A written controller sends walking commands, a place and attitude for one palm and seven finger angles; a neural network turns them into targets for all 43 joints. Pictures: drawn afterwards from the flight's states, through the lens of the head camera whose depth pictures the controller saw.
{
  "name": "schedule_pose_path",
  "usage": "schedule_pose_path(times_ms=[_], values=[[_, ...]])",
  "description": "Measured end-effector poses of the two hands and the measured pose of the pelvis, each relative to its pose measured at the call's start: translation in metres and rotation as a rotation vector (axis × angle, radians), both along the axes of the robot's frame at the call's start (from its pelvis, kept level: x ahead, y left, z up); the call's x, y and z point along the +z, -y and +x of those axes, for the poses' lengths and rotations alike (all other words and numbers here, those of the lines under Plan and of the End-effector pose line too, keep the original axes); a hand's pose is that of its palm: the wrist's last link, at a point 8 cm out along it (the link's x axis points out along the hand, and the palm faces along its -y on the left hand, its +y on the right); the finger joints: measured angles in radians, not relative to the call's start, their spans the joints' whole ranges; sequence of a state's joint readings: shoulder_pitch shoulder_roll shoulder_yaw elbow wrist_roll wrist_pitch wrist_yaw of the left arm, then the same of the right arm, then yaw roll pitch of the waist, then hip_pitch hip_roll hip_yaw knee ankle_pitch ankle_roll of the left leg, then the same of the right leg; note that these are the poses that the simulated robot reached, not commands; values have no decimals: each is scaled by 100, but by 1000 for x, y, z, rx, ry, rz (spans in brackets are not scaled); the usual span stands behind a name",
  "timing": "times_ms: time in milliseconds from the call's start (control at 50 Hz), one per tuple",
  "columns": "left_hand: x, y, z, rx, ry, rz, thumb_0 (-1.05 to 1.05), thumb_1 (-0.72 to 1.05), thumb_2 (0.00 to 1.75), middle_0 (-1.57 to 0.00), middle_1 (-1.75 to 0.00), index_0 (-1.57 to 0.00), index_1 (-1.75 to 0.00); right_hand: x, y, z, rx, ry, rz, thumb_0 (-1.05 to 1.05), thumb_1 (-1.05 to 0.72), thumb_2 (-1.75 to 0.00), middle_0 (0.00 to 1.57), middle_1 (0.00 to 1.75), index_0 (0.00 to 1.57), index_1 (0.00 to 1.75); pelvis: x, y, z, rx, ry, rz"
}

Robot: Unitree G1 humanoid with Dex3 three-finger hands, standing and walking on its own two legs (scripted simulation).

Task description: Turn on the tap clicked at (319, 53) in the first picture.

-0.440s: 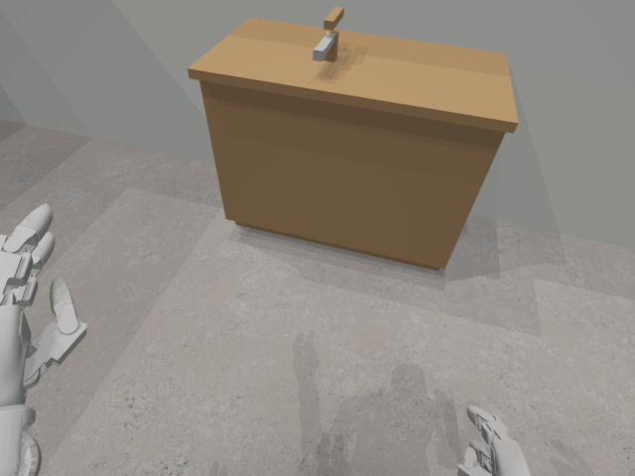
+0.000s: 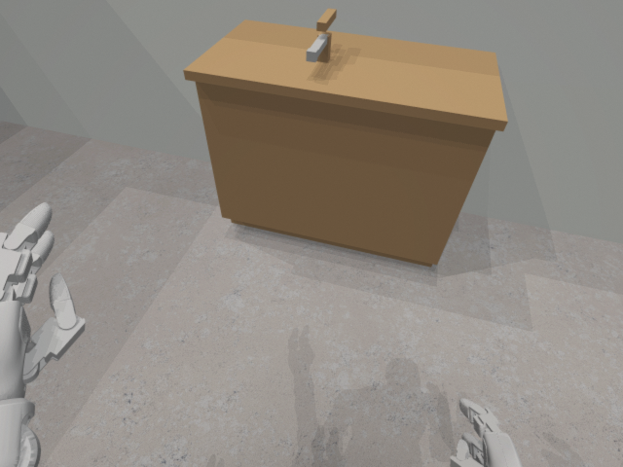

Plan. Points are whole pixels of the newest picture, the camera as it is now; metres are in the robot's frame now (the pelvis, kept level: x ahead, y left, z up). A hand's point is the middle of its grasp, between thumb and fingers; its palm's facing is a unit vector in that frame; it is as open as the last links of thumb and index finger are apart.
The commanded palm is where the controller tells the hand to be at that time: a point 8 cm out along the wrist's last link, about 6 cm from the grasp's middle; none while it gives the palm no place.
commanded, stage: walk to a spot facing it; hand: left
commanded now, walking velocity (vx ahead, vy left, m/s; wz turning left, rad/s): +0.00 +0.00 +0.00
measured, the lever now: (312, 55) +1.15 +0.07 +0.05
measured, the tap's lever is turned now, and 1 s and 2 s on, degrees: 0 0 0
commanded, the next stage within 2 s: none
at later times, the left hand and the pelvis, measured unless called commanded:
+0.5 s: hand (13, 314) +0.21 +0.30 +0.16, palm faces +0.55 -0.75 -0.38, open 7.4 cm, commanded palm +0.15 +0.33 +0.18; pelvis +0.04 +0.02 -0.01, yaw +10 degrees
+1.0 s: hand (88, 259) +0.28 +0.26 +0.16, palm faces +0.64 -0.60 -0.49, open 7.4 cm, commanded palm +0.21 +0.29 +0.18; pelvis +0.18 -0.03 +0.00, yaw +23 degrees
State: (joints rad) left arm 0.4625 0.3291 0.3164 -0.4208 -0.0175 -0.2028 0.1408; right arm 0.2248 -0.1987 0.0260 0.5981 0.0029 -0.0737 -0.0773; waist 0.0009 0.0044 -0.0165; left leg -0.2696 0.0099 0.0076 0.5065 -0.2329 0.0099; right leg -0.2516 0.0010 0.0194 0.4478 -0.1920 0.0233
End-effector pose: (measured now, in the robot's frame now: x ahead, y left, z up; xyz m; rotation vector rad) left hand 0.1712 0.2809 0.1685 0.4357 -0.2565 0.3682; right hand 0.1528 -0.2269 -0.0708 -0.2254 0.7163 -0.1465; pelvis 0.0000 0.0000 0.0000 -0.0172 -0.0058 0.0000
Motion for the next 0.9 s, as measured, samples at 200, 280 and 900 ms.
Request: schedule_pose_path(times_ms=[200,280,900], values=[[1,0,-5,12,9,12,1,89,90,-21,-30,-21,-30,-6,3,-3,3,-10,-2,1,-90,-90,20,30,20,30,-4,1,0,26,-5,3],[-2,-8,-6,43,18,17,1,89,90,-21,-30,-21,-30,-13,4,-2,10,-48,-29,1,-90,-90,20,30,20,30,-9,-3,6,70,-17,0],[11,-8,59,336,-34,91,1,89,90,-21,-30,-21,-30,-41,-29,210,333,-117,14,1,-90,-90,20,30,20,30,-10,27,148,362,-13,27]])
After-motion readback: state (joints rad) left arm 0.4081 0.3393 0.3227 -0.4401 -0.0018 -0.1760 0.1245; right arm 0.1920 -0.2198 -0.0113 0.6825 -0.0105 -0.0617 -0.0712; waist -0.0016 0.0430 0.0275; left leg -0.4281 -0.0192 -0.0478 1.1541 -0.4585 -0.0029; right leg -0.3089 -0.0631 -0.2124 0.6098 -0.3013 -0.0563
